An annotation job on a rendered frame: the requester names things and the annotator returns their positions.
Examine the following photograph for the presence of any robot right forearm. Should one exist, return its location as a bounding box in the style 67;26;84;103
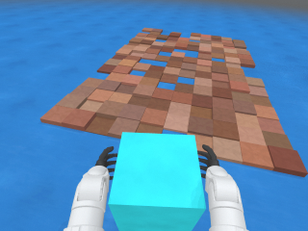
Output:
205;166;249;231

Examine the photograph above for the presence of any carton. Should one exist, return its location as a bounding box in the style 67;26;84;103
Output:
108;132;206;231

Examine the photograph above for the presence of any robot left forearm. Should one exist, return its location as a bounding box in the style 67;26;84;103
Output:
64;166;110;231

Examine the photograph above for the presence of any right robot hand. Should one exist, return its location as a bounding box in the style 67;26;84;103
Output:
197;144;220;178

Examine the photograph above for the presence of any left robot hand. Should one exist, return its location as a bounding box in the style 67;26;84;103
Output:
95;146;118;180

